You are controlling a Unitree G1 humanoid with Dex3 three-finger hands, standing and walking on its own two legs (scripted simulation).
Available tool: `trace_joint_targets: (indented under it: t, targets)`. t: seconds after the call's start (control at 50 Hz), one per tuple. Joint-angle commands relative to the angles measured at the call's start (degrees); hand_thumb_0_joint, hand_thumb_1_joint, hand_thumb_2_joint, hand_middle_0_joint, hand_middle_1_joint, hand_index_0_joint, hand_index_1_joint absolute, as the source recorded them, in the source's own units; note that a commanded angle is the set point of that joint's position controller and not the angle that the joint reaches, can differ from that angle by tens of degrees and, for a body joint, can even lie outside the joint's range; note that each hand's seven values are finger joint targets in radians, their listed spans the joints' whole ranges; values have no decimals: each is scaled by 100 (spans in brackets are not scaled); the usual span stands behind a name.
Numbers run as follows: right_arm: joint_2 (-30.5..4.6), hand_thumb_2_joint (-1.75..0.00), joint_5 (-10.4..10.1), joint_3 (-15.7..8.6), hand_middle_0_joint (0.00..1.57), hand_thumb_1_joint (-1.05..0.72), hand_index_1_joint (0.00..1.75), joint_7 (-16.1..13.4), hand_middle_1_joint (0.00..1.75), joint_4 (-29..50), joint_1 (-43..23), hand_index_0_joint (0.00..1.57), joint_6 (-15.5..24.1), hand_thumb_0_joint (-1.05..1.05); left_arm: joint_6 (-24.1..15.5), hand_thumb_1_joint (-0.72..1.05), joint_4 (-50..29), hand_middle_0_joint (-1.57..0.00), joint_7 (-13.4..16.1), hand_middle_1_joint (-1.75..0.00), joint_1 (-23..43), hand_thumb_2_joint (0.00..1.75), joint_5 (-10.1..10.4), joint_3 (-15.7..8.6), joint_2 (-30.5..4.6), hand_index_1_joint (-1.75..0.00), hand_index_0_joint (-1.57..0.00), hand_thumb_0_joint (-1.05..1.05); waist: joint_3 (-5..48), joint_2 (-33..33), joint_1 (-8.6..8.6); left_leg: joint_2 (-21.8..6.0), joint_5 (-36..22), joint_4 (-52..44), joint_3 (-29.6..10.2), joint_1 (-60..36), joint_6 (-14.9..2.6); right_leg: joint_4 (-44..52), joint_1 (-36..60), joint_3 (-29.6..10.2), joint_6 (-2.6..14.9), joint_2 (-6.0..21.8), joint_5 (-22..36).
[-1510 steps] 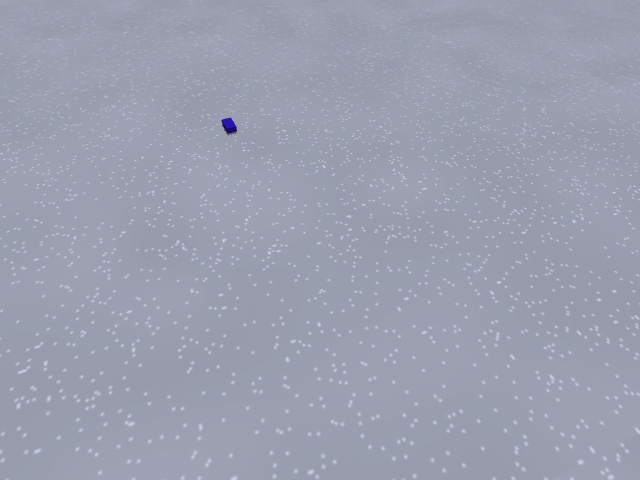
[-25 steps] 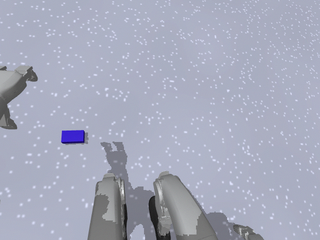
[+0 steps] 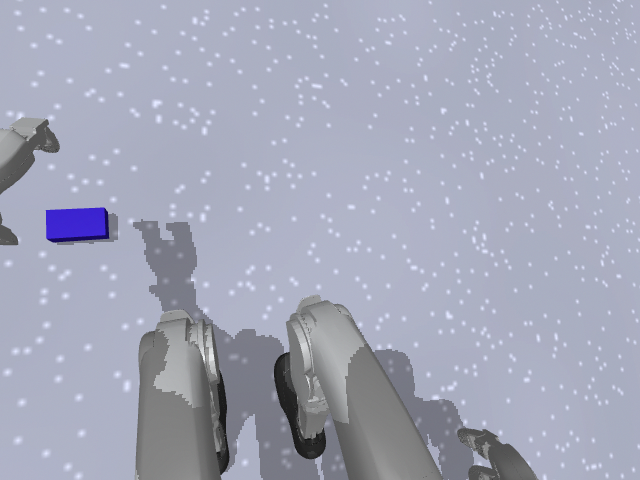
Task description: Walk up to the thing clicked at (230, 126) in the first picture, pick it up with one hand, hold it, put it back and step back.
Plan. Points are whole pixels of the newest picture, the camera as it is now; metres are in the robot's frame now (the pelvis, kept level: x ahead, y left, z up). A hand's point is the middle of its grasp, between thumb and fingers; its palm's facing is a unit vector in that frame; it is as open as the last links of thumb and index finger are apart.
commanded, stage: approach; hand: left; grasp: from above
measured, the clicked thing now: (78, 224) +0.49 +0.30 -0.45
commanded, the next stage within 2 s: rest palm in 0.52 s
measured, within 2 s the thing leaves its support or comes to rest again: neither
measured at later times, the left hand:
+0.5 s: hand (71, 219) +0.48 +0.29 -0.36, palm faces -0.50 -0.07 -0.86, open 11.8 cm
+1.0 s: hand (65, 240) +0.45 +0.31 -0.38, palm faces -0.57 -0.09 -0.82, open 12.7 cm
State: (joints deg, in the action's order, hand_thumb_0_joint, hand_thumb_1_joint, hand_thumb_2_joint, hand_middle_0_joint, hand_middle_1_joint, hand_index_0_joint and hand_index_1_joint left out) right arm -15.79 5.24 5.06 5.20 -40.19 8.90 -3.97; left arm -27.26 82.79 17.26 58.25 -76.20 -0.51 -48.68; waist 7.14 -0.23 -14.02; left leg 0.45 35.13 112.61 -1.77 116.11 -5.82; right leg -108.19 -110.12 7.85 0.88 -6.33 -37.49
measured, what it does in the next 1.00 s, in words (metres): lowers itself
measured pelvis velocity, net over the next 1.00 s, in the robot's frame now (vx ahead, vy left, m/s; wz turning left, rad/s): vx -0.01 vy -0.02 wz -0.14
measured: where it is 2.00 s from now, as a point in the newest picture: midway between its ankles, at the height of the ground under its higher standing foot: (258, 430)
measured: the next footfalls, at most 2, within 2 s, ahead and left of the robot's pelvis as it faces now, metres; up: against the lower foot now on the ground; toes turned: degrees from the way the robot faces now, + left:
none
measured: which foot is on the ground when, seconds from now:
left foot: down 0.00-1.00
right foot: down 0.00-1.00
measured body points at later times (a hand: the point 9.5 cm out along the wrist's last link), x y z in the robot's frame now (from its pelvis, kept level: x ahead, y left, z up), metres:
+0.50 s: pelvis +0.00 -0.02 -0.13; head +0.29 +0.09 +0.20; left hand +0.50 +0.29 -0.31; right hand +0.03 -0.27 -0.21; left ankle +0.08 +0.08 -0.43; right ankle +0.08 -0.11 -0.43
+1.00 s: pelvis -0.01 -0.02 -0.14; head +0.28 +0.10 +0.18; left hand +0.47 +0.31 -0.34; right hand +0.04 -0.28 -0.20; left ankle +0.08 +0.08 -0.43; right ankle +0.08 -0.11 -0.43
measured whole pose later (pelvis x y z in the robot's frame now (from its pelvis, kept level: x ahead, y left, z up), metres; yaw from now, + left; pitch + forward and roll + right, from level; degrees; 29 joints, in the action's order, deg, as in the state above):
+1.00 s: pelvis -0.01 -0.02 -0.14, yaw -8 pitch +29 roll -15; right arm -18.2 11.5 19.6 6.9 -33.0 4.1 1.6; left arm -25.0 90.8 21.2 59.1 -73.6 -2.8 -66.0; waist -9.4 -9.6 -18.0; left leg -2.5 38.2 141.0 -9.9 133.6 -5.0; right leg -131.6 -125.4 19.5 3.3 -7.5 -38.0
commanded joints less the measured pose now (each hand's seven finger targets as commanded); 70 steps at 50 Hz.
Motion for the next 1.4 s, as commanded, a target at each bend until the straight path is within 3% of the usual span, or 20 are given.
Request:
trace_joint_targets:
  t: [0.0, 0.08, 0.12, 0.3, 0.4, 0.44, 0.52, 0.56, 0.62, 0.66, 0.68, 0.74, 0.86, 0.94, 1.0, 1.04, 1.12, 1.2, 1.32, 1.38]
  targets:
    - [-1341, -90, 142, -374, 20, -92, 30, -12, 30, 49, 1114, 20, 103, 0, -38, -28, -608, -28, 738, -89, 2237, 76, -226, -582, -1814, -87, -30, 0, 4082, 2264, 36, -96, -1865, -657, -868, -4071, 456, 292, 119, -192, 191, 39, 1412]
    - [-1424, -90, 176, -345, 20, -92, 30, 15, 30, 87, 1142, 20, 184, 0, 159, -22, -449, -33, 1028, -84, 2443, 70, -386, -778, -2118, -81, -36, 0, 4128, 2623, 6, -85, -1375, -349, -906, -3828, 473, -74, -302, -113, 185, 80, 1070]
    - [-1407, -90, 211, -314, 20, -92, 30, 40, 30, 98, 1169, 20, 238, 0, 281, -18, -221, -35, 1074, -83, 2350, 67, -406, -714, -2034, -79, -38, 0, 4041, 2431, -88, -89, -1061, -90, -868, -3498, 421, -195, -422, -75, 176, 54, 895]
    - [-1493, -90, 359, 29, 20, -92, 30, 59, 30, 57, 1212, 20, 514, 0, 468, -17, 176, -33, 943, -85, 2482, 65, -148, -456, -2107, -80, -38, 0, 3231, 1924, -587, -132, -338, 860, -798, -1946, 321, -663, -491, 105, 146, 21, 588]
    - [-1595, -90, 466, 334, 20, -93, 30, 60, 30, 117, 1110, 20, 558, 0, 343, -17, 310, -35, 998, -85, 2370, 64, -195, -421, -2593, -80, -39, 0, 3101, 2270, -554, -214, -732, 1236, -737, -1873, 339, -858, -193, 218, 149, -74, 980]
    - [-1684, -90, 504, 436, 20, -92, 30, 50, 30, 237, 1088, 20, 564, 0, 331, -15, 186, -36, 1089, -82, 2317, 63, -286, -615, -2986, -78, -41, 0, 3233, 2433, -507, -256, -1144, 1377, -748, -2027, 338, -977, -47, 268, 138, -113, 1315]
    - [-1783, -90, 554, 590, 20, -93, 30, 55, 30, 304, 1069, 20, 570, 0, 394, -16, -35, -37, 1284, -79, 2274, 63, -335, -716, -3291, -76, -41, 0, 3303, 2950, -467, -343, -1779, 1509, -831, -2473, 390, -1174, 16, 357, 137, -161, 1689]
    - [-1877, -90, 552, 582, 20, -93, 30, 67, 30, 354, 968, 20, 582, 0, 490, -16, -89, -39, 1393, -75, 2005, 63, -248, -965, -3465, -73, -41, 0, 3413, 3160, -320, -382, -2171, 1478, -932, -2654, 475, -1323, -18, 449, 156, -169, 1829]
    - [-1969, -91, 514, 509, 20, -93, 30, 111, 30, 424, 899, 20, 593, 0, 675, -23, -354, -37, 1315, -71, 1762, 69, -129, -1057, -3452, -70, -37, 0, 3528, 3493, -234, -426, -2776, 1464, -1103, -3094, 545, -1434, -106, 509, 130, -168, 2035]
    - [-1972, -91, 486, 492, 20, -93, 30, 147, 30, 481, 831, 20, 592, 0, 838, -28, -44, -33, 1155, -74, 1380, 74, -11, -963, -3298, -74, -32, 0, 3186, 3172, -289, -434, -2732, 1532, -1096, -2725, 499, -1398, -120, 552, 120, -212, 2063]
    - [-1977, -91, 475, 501, 20, -93, 30, 165, 30, 459, 849, 20, 573, 0, 902, -30, 164, -32, 1057, -74, 1218, 76, 38, -781, -3055, -74, -31, 0, 2897, 2968, -358, -422, -2559, 1519, -1107, -2452, 479, -1344, -162, 560, 118, -206, 1963]
    - [-2017, -91, 475, 502, 20, -93, 30, 170, 30, 481, 932, 20, 511, 0, 958, -29, 503, -31, 792, -77, 860, 75, 228, -653, -2860, -77, -31, 0, 2340, 2348, -547, -455, -2067, 1493, -1190, -1925, 422, -1226, -241, 623, 114, -242, 1714]
    - [-2045, -91, 538, 801, 20, -93, 30, 84, 30, 680, 781, 20, 538, 0, 437, -30, 161, -28, 459, -87, 1546, 75, 464, -389, -2810, -85, -30, 0, 1799, 1613, -923, -419, -523, 1589, -1150, -989, 302, -1026, 51, 672, 104, -259, 1034]
    - [-1982, -91, 649, 962, 20, -93, 30, 43, 30, 667, 519, 20, 569, 0, -95, -37, -119, -21, 597, -94, 1679, 80, 381, -264, -3067, -92, -23, 0, 2161, 2186, -689, -442, -299, 1602, -1126, -1453, 372, -1049, 111, 626, 118, -289, 800]
    - [-2068, -91, 707, 980, 20, -93, 30, 30, 30, 572, 369, 20, 521, 0, -269, -43, -198, -15, 996, -98, 1640, 86, 110, -512, -3457, -96, -17, 0, 2263, 2643, -538, -482, -361, 1536, -1162, -1758, 457, -1194, 19, 681, 136, -287, 771]
    - [-2021, -91, 749, 1036, 20, -93, 30, 50, 30, 500, 306, 20, 548, 0, -204, -45, 190, -15, 1181, -98, 1419, 88, 2, -260, -2999, -97, -16, 0, 1942, 2527, -701, -529, -419, 1516, -1232, -1749, 440, -1240, -201, 743, 115, -314, 852]
    - [-2102, -91, 741, 1016, 20, -93, 30, 64, 30, 420, 348, 20, 634, 0, 68, -52, 290, -15, 1675, -92, 1530, 95, -301, -421, -3238, -94, -13, 0, 2133, 2740, -671, -567, -1112, 1516, -1299, -2053, 488, -1361, -333, 829, 126, -322, 1323]
    - [-2150, -91, 749, 975, 20, -93, 30, 133, 30, 402, 293, 20, 792, 0, 433, -50, 650, -15, 1955, -91, 1468, 93, -305, -321, -3062, -93, -14, 0, 1942, 2570, -754, -600, -1254, 1499, -1420, -1815, 515, -1459, -465, 904, 111, -338, 1504]
    - [-2195, -91, 662, 976, 20, -93, 30, 217, 30, 613, 391, 20, 1045, 0, 934, -48, 790, -15, 1791, -95, 1728, 90, -178, -298, -3172, -95, -14, 0, 1942, 2627, -865, -614, -1030, 1516, -1459, -1725, 511, -1489, -480, 877, 89, -308, 1388]
    - [-2164, -91, 604, 957, 20, -93, 30, 241, 30, 677, 461, 20, 1130, 0, 1085, -47, 638, -15, 1542, -96, 1630, 89, 24, -371, -3201, -95, -15, 0, 2008, 2760, -771, -604, -942, 1456, -1456, -1761, 541, -1483, -436, 852, 106, -263, 1265]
